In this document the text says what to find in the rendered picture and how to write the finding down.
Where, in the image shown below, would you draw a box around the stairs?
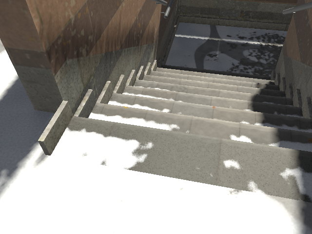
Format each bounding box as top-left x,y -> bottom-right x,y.
89,64 -> 312,152

